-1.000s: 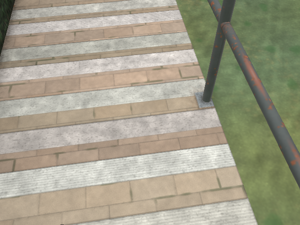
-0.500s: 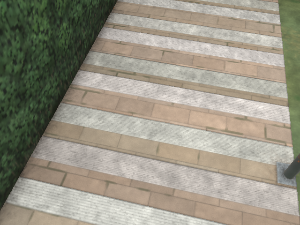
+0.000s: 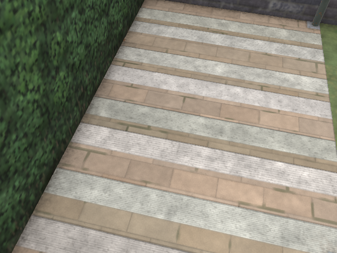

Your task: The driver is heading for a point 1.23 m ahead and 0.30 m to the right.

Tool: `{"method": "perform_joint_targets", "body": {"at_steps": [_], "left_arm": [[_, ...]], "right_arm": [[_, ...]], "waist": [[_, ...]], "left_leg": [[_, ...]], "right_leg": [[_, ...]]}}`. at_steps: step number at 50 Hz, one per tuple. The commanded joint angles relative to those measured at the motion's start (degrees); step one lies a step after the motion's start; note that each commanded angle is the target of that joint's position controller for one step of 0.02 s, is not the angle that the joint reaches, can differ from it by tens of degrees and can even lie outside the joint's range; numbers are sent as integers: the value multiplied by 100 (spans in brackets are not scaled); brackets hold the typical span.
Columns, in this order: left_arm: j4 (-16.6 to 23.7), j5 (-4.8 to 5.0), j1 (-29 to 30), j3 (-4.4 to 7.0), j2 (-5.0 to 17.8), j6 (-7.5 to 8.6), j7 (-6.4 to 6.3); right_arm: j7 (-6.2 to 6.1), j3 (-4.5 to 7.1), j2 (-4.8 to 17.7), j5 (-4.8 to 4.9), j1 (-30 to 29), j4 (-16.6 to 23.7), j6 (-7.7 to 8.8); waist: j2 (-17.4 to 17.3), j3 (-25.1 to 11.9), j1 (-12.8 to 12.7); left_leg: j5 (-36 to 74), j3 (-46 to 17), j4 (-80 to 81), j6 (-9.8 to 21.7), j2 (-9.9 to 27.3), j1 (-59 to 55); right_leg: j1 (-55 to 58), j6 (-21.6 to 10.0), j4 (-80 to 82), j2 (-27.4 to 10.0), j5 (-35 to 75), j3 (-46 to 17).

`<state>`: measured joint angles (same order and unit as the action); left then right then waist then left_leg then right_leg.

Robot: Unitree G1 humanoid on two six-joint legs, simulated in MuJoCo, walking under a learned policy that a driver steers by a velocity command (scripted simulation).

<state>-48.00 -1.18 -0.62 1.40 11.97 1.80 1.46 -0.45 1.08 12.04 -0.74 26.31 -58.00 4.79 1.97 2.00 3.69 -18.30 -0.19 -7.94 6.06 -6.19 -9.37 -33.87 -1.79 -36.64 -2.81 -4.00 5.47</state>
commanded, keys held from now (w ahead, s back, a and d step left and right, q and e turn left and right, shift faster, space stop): w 0.36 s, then no key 0.64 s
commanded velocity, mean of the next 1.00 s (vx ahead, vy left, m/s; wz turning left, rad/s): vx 0.29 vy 0.00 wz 0.01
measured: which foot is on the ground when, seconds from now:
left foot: down 0.00-0.06, up 0.08-0.54, down 0.56-1.00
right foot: up 0.00-0.06, down 0.08-0.56, up 0.58-0.90, down 0.92-1.00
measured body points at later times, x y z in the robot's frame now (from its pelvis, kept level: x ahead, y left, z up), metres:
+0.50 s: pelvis +0.28 -0.01 +0.01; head +0.31 -0.01 +0.46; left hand +0.23 +0.23 -0.14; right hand +0.45 -0.23 -0.11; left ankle +0.43 +0.10 -0.70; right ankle +0.17 -0.09 -0.73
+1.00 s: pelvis +0.38 +0.00 +0.01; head +0.38 -0.01 +0.46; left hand +0.40 +0.22 -0.15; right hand +0.42 -0.23 -0.15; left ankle +0.44 +0.08 -0.73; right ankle +0.38 -0.13 -0.73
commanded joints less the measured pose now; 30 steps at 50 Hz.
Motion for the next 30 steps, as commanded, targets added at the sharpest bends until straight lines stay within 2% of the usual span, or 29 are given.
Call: {"method": "perform_joint_targets", "body": {"at_steps": [1,2,3,4,5,6,7,8,9,10,12,14,15,16,18,19,20,22,23,25,26,27,28,29,30], "left_arm": [[331,22,1,113,537,149,-72],[117,33,-685,176,667,182,-128],[-195,0,-1656,246,777,236,-191],[-410,-136,-2689,387,1261,240,-265],[-409,-224,-2686,524,1792,218,-207],[-406,49,-2249,501,1438,174,-116],[-284,100,-1565,411,1116,173,-95],[-256,62,-1274,314,723,209,-62],[-270,47,-1220,253,538,239,-68],[-360,46,-1236,197,396,273,-91],[-493,64,-1498,209,514,383,-98],[-566,84,-1698,256,715,450,-92],[-608,39,-1774,289,809,446,-90],[-628,33,-1870,283,781,451,-71],[-664,55,-1996,266,718,439,-60],[-689,56,-2078,254,747,430,-64],[-752,34,-2198,229,736,430,-57],[-871,23,-2451,204,740,416,-70],[-988,22,-2588,154,641,422,-86],[-999,15,-2392,157,708,400,-144],[-975,28,-2249,172,802,413,-191],[-985,70,-2119,171,790,395,-226],[-931,111,-2203,127,695,410,-259],[-830,239,-2841,-6,169,405,-316],[-1129,275,-3310,68,331,258,-375]], "right_arm": [[-70,134,909,-38,107,58,48],[-73,150,976,-60,3,46,41],[-67,155,1003,-24,-177,75,31],[-61,110,815,42,-200,226,65],[34,37,196,160,603,264,47],[14,194,860,-5,165,229,28],[47,205,823,-8,-320,446,74],[73,198,779,2,-558,516,106],[85,228,717,-8,-624,512,52],[122,210,620,-53,-556,520,-36],[186,192,426,-81,-594,561,-153],[222,185,378,-104,-935,689,-217],[224,182,406,-123,-1126,700,-258],[234,159,378,-134,-1438,817,-274],[247,119,325,-90,-1995,974,-274],[229,103,305,-70,-2158,996,-257],[214,52,161,-69,-2263,1037,-232],[159,29,156,-60,-2347,1009,-198],[134,22,168,-92,-2337,1051,-153],[68,84,358,-114,-2026,897,-82],[29,113,427,-173,-1666,760,-38],[-5,163,513,-245,-1087,550,29],[-52,242,835,-344,-478,376,111],[-41,344,1313,-393,-127,358,107],[14,307,1166,-99,-192,340,32]], "waist": [[-741,132,-376],[-767,-225,-673],[-631,-710,-1132],[-153,-1435,-1432],[1101,-1906,-837],[157,-1498,-880],[197,-566,-649],[-57,-168,-537],[-35,67,-395],[20,113,-233],[33,90,-141],[54,178,-145],[103,173,-188],[88,176,-260],[106,264,-403],[93,325,-461],[85,321,-485],[137,142,-597],[187,106,-582],[457,11,-467],[537,-109,-300],[305,-329,10],[-49,-797,154],[-1141,-1789,-107],[-1230,-2406,-160]], "left_leg": [[6297,-329,-1029,392,1696,39],[6793,-297,-1795,325,1664,4],[6368,-172,-2919,223,1511,422],[4369,40,-4663,144,1193,1613],[-876,204,-6964,-107,-21,3836],[-760,-499,-7452,39,223,4428],[-213,-447,-7227,54,560,4670],[104,-394,-6897,41,764,4524],[190,-343,-6596,-33,912,4293],[255,-304,-6346,-120,993,3994],[347,-175,-5937,-254,1045,3875],[638,-23,-5450,-385,1170,4158],[798,54,-5192,-443,1222,4253],[1010,113,-4805,-470,1258,4312],[1431,258,-3949,-520,1224,4315],[1650,368,-3592,-533,1144,4241],[1827,473,-3155,-492,1052,4025],[1984,633,-2855,-407,840,3759],[2024,599,-2646,-390,768,3596],[1634,612,-2456,-304,581,3290],[1624,524,-2167,-250,522,2872],[2104,467,-1527,-179,493,2182],[3885,-23,-1568,-61,1153,1079],[6734,-1642,-2165,760,2927,-503],[7494,-2321,-1997,1430,3260,-539]], "right_leg": [[593,-287,381,429,-468,196],[1273,-402,517,598,-590,184],[2472,-539,923,529,-190,39],[3999,-856,976,-626,-790,-1247],[5366,-1798,1461,-2223,-687,-4216],[4871,-1802,1910,-1916,-1346,-4450],[3945,-1638,2142,-1743,-1398,-3433],[3256,-1489,2412,-1498,-952,-2842],[2742,-1311,2563,-1262,-675,-2379],[2369,-1178,2704,-1073,-464,-2014],[2204,-1126,2842,-941,-34,-1655],[2207,-1107,3004,-864,109,-1365],[2276,-1079,3031,-781,343,-1173],[2316,-1067,3075,-709,425,-1067],[2443,-952,3075,-566,651,-848],[2504,-905,2987,-547,1270,-767],[2558,-882,2811,-535,2109,-616],[2937,-792,2422,-579,3164,-482],[3044,-770,2222,-620,3447,-473],[3319,-686,1712,-617,3930,-494],[3319,-648,1331,-615,4078,-573],[3266,-497,629,-453,3825,-496],[2665,-330,-252,-249,2500,-447],[1503,-169,-1913,389,-1571,-194],[1264,-71,-2725,699,-3320,-710]]}}
Velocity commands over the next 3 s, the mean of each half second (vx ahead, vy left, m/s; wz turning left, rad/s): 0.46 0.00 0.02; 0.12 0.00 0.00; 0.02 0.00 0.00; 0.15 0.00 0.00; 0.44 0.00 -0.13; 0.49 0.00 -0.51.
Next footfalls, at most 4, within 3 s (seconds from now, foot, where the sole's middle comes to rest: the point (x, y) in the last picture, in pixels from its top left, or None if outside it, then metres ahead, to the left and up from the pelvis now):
0.08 right None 0.21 -0.09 -0.77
0.56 left None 0.48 0.08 -0.77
0.92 right None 0.42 -0.13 -0.77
2.44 right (182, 165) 0.86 -0.11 -0.77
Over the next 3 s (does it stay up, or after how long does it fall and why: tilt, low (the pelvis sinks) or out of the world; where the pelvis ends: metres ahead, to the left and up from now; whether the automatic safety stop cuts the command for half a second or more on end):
stays up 1.03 -0.10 -0.01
